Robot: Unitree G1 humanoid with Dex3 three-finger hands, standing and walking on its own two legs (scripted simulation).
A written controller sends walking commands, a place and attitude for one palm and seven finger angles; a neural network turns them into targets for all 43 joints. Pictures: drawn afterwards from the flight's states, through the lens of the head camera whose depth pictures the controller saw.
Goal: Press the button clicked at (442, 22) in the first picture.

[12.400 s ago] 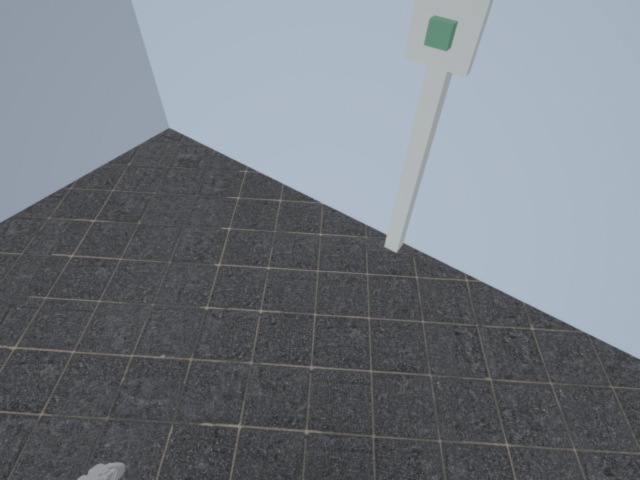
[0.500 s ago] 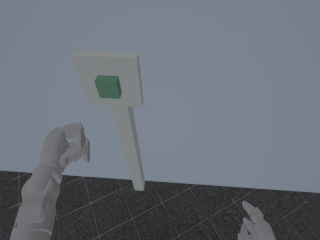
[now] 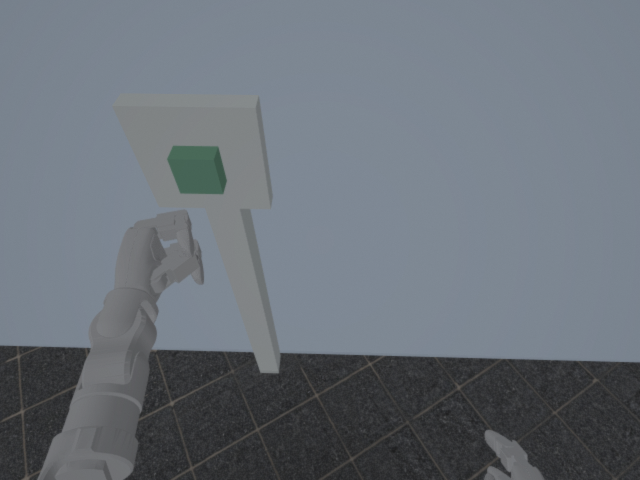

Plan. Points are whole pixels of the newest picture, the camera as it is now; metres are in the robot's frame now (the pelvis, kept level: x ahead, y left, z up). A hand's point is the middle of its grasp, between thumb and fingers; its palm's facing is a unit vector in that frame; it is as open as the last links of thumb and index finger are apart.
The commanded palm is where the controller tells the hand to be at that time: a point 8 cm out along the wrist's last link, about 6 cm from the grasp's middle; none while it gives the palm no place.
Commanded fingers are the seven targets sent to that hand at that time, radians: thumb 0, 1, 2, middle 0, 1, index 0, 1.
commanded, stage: aim a knuckle at the button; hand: left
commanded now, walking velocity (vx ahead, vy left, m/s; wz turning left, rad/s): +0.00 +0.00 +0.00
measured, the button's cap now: (199, 168) +0.49 +0.19 +0.12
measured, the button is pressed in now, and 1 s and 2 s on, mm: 0 0 10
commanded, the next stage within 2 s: press the button with the knuckle in 0.94 s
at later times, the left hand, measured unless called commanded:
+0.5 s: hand (206, 243) +0.38 +0.16 +0.09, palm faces +0.02 -1.00 -0.01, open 3.1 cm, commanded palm +0.35 +0.21 +0.09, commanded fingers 0.00 0.90 0.90 -1.30 -1.50 -1.30 -1.50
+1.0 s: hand (210, 245) +0.38 +0.16 +0.09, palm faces +0.02 -1.00 -0.01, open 3.1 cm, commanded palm +0.35 +0.21 +0.09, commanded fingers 0.00 0.90 0.90 -1.30 -1.50 -1.30 -1.50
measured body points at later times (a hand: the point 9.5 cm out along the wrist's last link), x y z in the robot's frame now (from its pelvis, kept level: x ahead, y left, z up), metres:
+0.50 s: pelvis -0.01 +0.00 +0.00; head +0.02 +0.00 +0.45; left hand +0.38 +0.22 +0.09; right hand +0.08 -0.25 -0.12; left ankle -0.01 +0.11 -0.73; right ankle -0.01 -0.10 -0.73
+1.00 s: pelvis -0.02 +0.01 -0.01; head +0.02 +0.00 +0.44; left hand +0.38 +0.21 +0.09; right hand +0.09 -0.25 -0.12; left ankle -0.01 +0.11 -0.73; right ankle -0.01 -0.10 -0.73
